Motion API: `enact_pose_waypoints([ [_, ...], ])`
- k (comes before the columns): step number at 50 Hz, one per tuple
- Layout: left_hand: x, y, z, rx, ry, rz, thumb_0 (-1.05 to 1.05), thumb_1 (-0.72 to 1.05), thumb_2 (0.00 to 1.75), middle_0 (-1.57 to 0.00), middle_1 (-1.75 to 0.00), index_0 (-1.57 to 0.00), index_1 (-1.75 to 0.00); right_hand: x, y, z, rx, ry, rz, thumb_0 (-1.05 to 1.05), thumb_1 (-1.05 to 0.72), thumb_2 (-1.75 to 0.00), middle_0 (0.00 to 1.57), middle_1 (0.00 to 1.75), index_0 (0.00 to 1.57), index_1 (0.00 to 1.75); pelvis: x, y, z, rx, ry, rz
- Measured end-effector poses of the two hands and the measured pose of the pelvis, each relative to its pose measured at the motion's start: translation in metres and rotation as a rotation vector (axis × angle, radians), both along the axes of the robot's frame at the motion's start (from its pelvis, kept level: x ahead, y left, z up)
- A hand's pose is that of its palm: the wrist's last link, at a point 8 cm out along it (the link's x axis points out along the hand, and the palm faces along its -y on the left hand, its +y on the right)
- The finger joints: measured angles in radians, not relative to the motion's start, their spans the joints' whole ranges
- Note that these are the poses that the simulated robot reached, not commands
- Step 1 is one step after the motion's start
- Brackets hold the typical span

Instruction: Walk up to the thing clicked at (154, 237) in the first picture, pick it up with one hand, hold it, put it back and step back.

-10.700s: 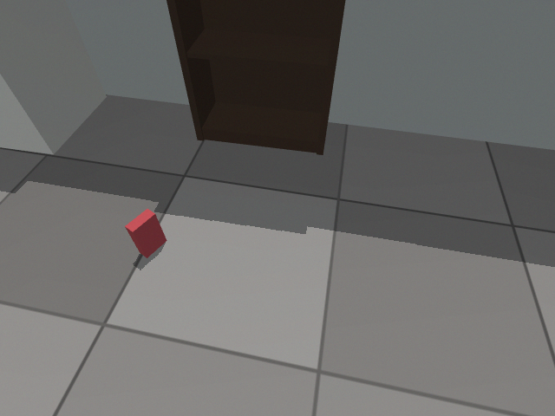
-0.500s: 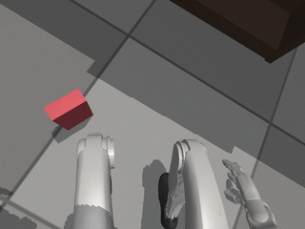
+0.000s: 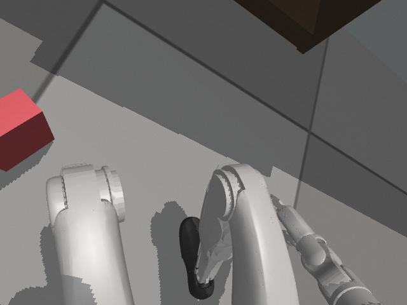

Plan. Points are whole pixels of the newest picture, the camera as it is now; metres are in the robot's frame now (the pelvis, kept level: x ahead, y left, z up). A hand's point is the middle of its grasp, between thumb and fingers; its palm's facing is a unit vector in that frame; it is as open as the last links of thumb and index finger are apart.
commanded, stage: close in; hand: left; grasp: from the side
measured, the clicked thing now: (12, 135) +0.39 +0.32 -0.20
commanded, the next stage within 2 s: rest palm in 0.88 s
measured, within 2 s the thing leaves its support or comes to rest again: neither
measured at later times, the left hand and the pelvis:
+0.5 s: hand out of the picture +0.32 +0.34 -0.16, palm faces +0.38 -0.92 +0.03, open 17.7 cm; pelvis -0.01 +0.00 -0.02, yaw -1 degrees
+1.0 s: hand out of the picture +0.34 +0.32 -0.17, palm faces +0.40 -0.92 +0.03, open 17.5 cm; pelvis -0.01 +0.01 -0.02, yaw -2 degrees
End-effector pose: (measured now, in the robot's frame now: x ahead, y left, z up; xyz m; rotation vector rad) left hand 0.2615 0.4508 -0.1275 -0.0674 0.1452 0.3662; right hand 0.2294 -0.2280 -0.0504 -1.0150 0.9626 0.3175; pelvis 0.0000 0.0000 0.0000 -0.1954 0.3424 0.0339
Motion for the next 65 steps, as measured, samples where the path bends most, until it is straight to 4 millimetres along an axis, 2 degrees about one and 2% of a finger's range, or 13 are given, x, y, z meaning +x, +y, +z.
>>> enact_pose_waypoints([
  [4, 0.008, -0.014, -0.018, -0.014, -0.009, 0.008, -0.02, -0.61, 0.01, -0.09, -0.07, -0.08, -0.08, -0.003, 0.003, 0.0, -0.02, 0.013, 0.013, 0.01, -0.93, -0.91, 0.21, 0.3, 0.21, 0.3, 0.0, 0.003, -0.006, -0.015, -0.027, -0.007],
  [8, 0.012, -0.027, -0.028, -0.013, -0.028, 0.033, -0.02, -0.61, 0.0, -0.09, -0.08, -0.08, -0.07, -0.005, 0.005, 0.0, -0.028, 0.021, 0.017, 0.01, -0.94, -0.91, 0.21, 0.3, 0.21, 0.3, -0.001, 0.005, -0.01, -0.024, -0.047, -0.009],
  [23, 0.015, -0.067, -0.034, 0.025, -0.049, 0.014, -0.02, -0.61, 0.0, -0.08, -0.08, -0.09, -0.06, -0.016, 0.007, -0.005, 0.001, 0.041, 0.026, 0.01, -0.94, -0.9, 0.21, 0.3, 0.21, 0.3, -0.007, 0.004, -0.021, -0.022, -0.103, -0.016],
  [35, 0.024, -0.08, -0.043, 0.034, -0.073, 0.019, -0.02, -0.61, 0.01, -0.07, -0.07, -0.08, -0.05, -0.03, 0.005, -0.004, -0.026, 0.083, 0.022, 0.0, -0.93, -0.9, 0.21, 0.3, 0.21, 0.3, -0.009, 0.005, -0.025, -0.032, -0.127, -0.022],
  [43, 0.029, -0.085, -0.046, 0.041, -0.081, 0.037, -0.02, -0.6, 0.02, -0.06, -0.06, -0.07, -0.04, -0.032, 0.004, -0.003, -0.043, 0.108, 0.017, 0.0, -0.93, -0.9, 0.21, 0.3, 0.21, 0.3, -0.008, 0.006, -0.025, -0.038, -0.125, -0.022],
  [65, 0.044, -0.09, -0.049, 0.054, -0.084, 0.072, -0.02, -0.44, 0.09, -0.08, -0.03, -0.07, -0.03, -0.037, 0.005, -0.003, -0.063, 0.14, 0.025, 0.0, -0.91, -0.9, 0.21, 0.3, 0.21, 0.3, -0.009, 0.006, -0.024, -0.047, -0.135, -0.03],
])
